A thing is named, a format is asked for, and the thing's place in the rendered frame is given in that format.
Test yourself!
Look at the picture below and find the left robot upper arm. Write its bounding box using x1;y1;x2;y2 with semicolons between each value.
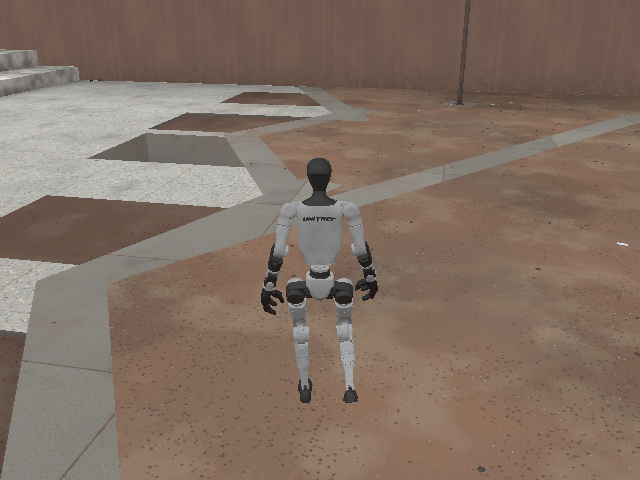
273;201;299;258

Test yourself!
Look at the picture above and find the left robot hand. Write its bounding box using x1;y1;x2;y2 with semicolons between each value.
261;288;284;315

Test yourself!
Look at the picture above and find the right robot foot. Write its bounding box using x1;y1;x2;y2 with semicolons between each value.
343;387;358;403

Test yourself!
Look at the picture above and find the robot right thigh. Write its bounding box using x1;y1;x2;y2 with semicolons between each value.
333;278;354;341

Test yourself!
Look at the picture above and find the right robot upper arm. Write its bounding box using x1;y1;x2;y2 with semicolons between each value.
340;201;367;256

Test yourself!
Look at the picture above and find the right robot forearm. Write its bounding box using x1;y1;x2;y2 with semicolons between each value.
357;241;376;282

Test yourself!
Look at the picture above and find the left robot forearm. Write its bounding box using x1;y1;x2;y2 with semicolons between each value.
263;243;283;291

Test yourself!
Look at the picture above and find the right robot hand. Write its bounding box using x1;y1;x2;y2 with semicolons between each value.
355;279;378;301

